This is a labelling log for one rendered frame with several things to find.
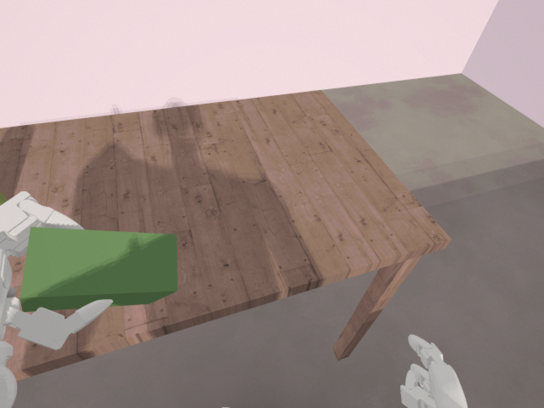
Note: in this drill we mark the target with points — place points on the sponge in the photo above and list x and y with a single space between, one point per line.
70 268

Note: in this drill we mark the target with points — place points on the left robot forearm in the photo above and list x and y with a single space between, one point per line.
8 384

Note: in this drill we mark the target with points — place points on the robot right hand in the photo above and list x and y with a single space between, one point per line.
441 387

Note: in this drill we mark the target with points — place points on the robot left hand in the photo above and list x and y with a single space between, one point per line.
44 327

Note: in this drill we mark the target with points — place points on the table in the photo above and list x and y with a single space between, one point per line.
269 197

